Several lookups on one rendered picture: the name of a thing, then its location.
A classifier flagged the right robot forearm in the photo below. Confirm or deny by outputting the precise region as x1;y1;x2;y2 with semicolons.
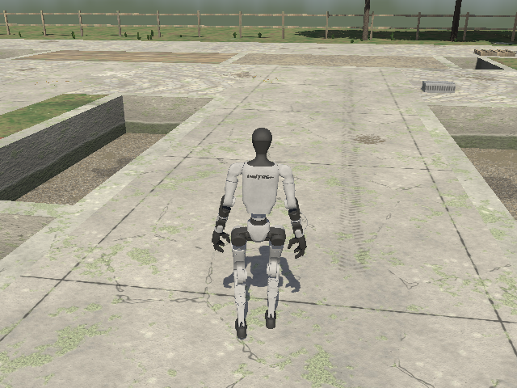
288;197;304;238

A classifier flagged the right robot upper arm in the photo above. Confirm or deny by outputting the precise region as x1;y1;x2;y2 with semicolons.
278;164;296;209

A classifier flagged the humanoid robot head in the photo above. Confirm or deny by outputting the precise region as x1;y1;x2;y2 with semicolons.
247;128;275;167

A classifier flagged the right robot foot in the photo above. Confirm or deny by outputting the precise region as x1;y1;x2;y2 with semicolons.
265;310;276;329

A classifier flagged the left robot upper arm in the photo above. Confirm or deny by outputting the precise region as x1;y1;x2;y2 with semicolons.
223;162;244;207

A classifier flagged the left robot forearm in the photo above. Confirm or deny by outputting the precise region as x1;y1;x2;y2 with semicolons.
214;195;231;233

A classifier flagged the robot left hand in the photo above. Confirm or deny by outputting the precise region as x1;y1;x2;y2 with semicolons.
212;230;230;253

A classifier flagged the robot right hand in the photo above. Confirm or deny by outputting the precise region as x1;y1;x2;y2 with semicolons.
288;235;307;259

